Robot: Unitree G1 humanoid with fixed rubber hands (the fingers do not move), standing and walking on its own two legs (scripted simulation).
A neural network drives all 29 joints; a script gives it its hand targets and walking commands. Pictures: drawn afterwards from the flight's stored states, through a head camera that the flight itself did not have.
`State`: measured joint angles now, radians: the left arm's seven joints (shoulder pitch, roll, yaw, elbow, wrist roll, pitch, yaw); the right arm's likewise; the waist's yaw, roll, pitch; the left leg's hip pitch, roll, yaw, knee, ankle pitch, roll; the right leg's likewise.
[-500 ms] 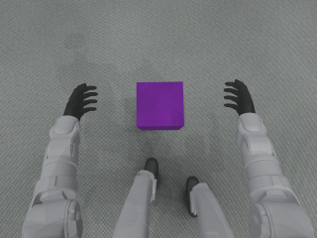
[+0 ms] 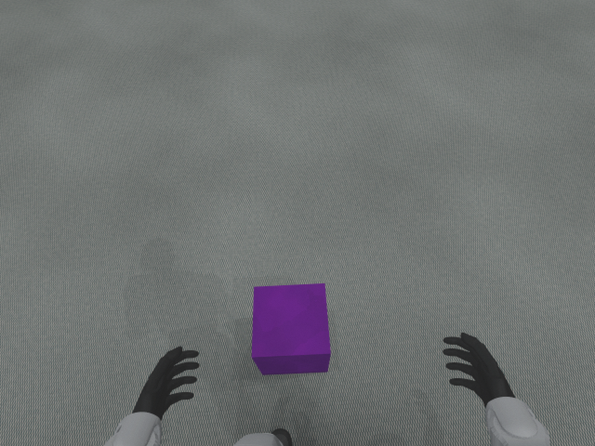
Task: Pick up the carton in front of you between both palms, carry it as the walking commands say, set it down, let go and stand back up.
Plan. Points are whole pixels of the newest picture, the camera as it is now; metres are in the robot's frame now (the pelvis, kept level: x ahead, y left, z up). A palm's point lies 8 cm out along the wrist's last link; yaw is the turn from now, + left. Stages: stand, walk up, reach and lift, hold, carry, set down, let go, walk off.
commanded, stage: let go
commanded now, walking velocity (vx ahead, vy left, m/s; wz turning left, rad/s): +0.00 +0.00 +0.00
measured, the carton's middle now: (292, 331) +0.43 +0.08 -0.65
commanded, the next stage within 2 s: stand in 0.48 s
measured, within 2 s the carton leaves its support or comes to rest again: neither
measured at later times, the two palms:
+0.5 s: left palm (154, 397) +0.17 +0.23 -0.07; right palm (512, 403) +0.18 -0.24 -0.07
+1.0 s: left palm out of the picture +0.11 +0.25 -0.12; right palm (498, 420) +0.16 -0.25 -0.13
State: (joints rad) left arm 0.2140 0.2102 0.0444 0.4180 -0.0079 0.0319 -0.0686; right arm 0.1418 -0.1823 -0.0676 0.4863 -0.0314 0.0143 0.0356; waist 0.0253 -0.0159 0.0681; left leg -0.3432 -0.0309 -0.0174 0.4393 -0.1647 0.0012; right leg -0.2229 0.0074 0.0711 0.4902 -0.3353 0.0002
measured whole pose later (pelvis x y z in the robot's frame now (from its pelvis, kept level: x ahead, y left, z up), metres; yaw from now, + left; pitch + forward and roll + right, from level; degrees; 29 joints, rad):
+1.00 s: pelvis +0.06 -0.01 -0.02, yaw +5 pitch +5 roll +1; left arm 0.37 0.25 0.00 0.65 0.01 -0.01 0.06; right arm 0.32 -0.24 0.00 0.78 -0.02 -0.03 -0.02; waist 0.02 -0.01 -0.10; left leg -0.40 -0.07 -0.10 0.69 -0.37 0.00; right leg -0.19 -0.01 -0.03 0.63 -0.52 -0.02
